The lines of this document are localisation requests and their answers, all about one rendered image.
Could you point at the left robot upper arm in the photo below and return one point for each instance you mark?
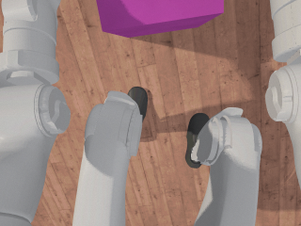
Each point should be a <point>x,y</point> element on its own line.
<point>31,117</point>

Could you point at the right robot upper arm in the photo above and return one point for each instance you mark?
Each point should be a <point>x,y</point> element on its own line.
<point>283,103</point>

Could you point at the left robot forearm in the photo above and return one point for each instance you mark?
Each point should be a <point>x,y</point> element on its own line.
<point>29,41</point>

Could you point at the left robot thigh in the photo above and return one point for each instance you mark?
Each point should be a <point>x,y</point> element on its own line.
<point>100,196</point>

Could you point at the carton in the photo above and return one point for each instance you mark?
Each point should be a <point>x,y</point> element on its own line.
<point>134,18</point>

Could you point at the robot right shin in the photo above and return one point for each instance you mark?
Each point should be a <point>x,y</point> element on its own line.
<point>196,151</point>

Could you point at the right robot forearm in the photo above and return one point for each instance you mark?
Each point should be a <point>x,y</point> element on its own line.
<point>286,16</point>

